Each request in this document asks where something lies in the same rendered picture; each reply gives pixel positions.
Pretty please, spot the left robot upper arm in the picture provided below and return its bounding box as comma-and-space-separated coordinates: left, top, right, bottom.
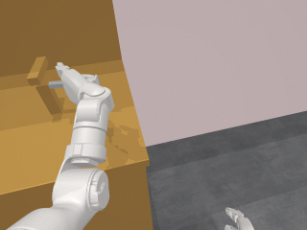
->
6, 168, 109, 230

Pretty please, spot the robot left hand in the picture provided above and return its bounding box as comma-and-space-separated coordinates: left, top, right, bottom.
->
56, 62, 100, 105

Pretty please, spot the robot right hand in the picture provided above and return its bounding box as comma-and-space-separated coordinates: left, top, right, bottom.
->
224, 207, 254, 230

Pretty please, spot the tap lever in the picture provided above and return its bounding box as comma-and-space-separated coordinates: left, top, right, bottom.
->
48, 76, 100, 89

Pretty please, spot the counter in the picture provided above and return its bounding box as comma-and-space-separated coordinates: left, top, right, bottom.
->
0, 0, 154, 230

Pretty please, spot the left robot forearm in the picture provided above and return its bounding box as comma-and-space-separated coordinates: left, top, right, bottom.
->
52, 82, 114, 203

